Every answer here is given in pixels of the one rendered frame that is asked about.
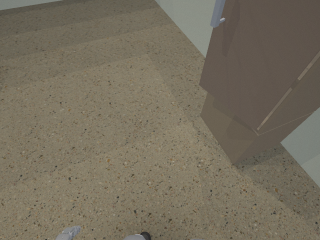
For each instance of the left robot hand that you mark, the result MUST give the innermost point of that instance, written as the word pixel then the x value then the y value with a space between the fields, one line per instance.
pixel 69 233

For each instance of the handle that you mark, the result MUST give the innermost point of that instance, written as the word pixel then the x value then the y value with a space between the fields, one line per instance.
pixel 217 13

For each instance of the cupboard door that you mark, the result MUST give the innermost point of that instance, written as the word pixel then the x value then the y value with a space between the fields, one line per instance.
pixel 258 52

